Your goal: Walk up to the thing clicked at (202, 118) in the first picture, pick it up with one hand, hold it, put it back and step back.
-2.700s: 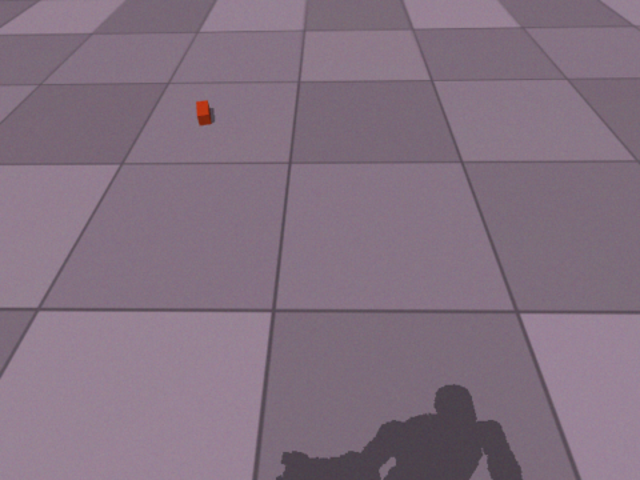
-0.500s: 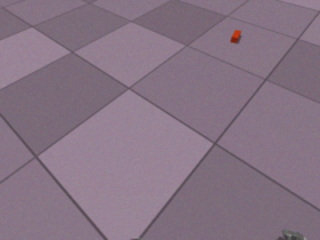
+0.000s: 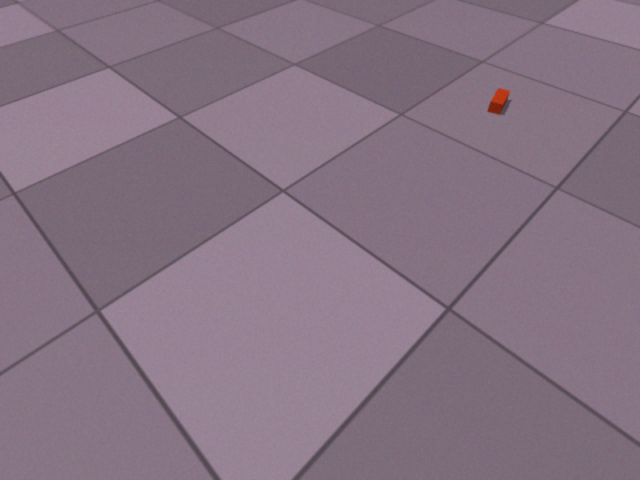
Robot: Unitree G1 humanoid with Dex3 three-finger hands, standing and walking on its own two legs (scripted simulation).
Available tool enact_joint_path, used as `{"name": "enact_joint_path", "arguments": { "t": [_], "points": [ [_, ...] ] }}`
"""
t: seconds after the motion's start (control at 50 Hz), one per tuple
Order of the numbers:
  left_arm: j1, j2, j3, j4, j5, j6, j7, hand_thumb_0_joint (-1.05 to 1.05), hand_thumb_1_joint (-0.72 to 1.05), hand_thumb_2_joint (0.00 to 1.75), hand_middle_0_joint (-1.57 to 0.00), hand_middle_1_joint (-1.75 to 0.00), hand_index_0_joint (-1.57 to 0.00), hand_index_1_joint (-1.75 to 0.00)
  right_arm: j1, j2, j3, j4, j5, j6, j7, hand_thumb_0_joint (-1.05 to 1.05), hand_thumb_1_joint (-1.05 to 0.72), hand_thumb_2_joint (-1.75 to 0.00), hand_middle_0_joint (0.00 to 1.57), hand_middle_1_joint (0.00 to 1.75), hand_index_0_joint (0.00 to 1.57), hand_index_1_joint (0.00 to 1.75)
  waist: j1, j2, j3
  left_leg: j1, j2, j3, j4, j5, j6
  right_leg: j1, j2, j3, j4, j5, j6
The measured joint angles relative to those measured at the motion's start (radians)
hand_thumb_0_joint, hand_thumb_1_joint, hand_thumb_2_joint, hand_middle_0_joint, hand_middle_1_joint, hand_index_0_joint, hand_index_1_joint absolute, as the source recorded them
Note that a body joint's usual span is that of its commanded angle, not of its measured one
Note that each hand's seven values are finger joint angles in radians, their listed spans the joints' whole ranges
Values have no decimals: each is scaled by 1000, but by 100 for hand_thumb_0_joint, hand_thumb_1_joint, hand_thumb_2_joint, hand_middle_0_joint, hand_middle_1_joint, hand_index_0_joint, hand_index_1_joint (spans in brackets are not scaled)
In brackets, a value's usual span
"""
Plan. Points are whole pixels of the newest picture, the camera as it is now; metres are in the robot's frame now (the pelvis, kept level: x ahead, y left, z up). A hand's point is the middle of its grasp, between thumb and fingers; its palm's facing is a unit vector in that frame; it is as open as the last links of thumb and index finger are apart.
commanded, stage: walk up
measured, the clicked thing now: (498, 101) +2.14 -0.96 -0.72
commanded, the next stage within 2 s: stand in 0.54 s
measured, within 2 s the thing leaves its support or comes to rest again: neither
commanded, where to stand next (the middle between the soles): +0.06 -0.01 m, yaw -2 degrees
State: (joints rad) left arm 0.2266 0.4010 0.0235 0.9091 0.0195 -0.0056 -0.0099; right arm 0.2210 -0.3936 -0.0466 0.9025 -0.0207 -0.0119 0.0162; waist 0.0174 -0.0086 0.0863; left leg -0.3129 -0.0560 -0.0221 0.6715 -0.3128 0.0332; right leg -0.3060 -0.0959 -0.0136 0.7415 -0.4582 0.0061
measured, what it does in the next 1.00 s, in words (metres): stands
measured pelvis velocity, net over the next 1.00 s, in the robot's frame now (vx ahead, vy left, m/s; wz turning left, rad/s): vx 0.00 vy -0.03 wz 0.00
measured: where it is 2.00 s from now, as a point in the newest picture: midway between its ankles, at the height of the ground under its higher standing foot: outside the picture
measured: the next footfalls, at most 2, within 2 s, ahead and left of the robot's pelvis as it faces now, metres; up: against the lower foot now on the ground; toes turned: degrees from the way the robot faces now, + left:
none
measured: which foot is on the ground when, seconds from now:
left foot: down 0.00-1.00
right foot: down 0.00-1.00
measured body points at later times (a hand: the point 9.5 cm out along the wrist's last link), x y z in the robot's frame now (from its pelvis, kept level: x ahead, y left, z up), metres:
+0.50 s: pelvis +0.01 -0.01 +0.02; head +0.01 -0.01 +0.47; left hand +0.10 +0.29 -0.10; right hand +0.11 -0.31 -0.10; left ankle +0.03 +0.10 -0.72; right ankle +0.01 -0.15 -0.72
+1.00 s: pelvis +0.00 -0.03 +0.03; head +0.00 -0.03 +0.48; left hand +0.07 +0.28 -0.10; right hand +0.08 -0.33 -0.11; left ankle +0.03 +0.10 -0.72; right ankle +0.01 -0.15 -0.72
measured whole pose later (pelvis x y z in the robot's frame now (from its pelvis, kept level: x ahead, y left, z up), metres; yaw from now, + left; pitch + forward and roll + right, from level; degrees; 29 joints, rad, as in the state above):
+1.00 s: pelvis +0.00 -0.03 +0.03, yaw +0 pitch -4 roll +0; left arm 0.10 0.36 -0.01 1.16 0.01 -0.02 -0.01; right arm 0.09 -0.35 0.00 1.16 -0.01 -0.01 0.01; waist 0.00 0.01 0.06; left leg -0.13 0.00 -0.05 0.33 -0.14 -0.02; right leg -0.10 -0.01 -0.01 0.34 -0.17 0.01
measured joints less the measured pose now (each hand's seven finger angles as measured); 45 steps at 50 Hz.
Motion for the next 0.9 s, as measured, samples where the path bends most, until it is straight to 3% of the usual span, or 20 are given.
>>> {"name": "enact_joint_path", "arguments": {
  "t": [0.04, 0.06, 0.1, 0.12, 0.34, 0.9],
  "points": [
    [-13, 8, 0, 14, -8, 4, 3, 1, 91, 89, -21, -30, -20, -30, -1, 9, 9, 15, 0, -4, -2, 1, -90, -89, 20, 30, 21, 30, -9, -2, -2, -1, 4, -9, -5, 0, 1, 1, 28, 17, 6, -45, -19],
    [-18, 11, 1, 20, -12, 0, 5, 1, 91, 89, -21, -30, -20, -30, -3, 13, 15, 22, 2, -4, -3, 1, -90, -89, 20, 30, 21, 30, -10, -3, -2, 0, 7, -11, -7, 0, -2, 14, 36, 17, -29, -9, -24],
    [-29, 8, -1, 36, -14, -13, 9, 1, 91, 89, -21, -30, -20, -30, -16, 17, 22, 40, 11, -1, -6, 1, -90, -89, 20, 30, 21, 30, -12, 8, 4, 4, 20, -20, -4, -2, -11, 42, 51, 10, -97, 136, 2],
    [-33, 5, -4, 44, -12, -17, 9, 1, 91, 89, -21, -30, -20, -30, -24, 19, 25, 50, 15, 3, -6, 1, -90, -89, 20, 30, 21, 30, -13, 14, 5, 9, 26, -25, -9, 0, -14, 53, 55, 5, -114, 143, 16],
    [-101, -26, -36, 130, -16, -18, -3, 1, 91, 89, -21, -30, -20, -30, -103, 44, 49, 141, 20, -5, 0, 1, -90, -89, 20, 30, 21, 30, -11, 11, -19, 95, 32, -31, -159, 72, -24, 136, 58, -2, -255, 195, 24],
    [-127, -37, -28, 248, -8, -11, -2, 1, 91, 89, -21, -30, -20, -30, -145, 43, 42, 252, 15, -1, -4, 0, -90, -89, 20, 30, 21, 30, -14, 13, -17, 183, 57, -29, -332, 165, -48, 210, 79, 0, -410, 284, 8]
  ]
}}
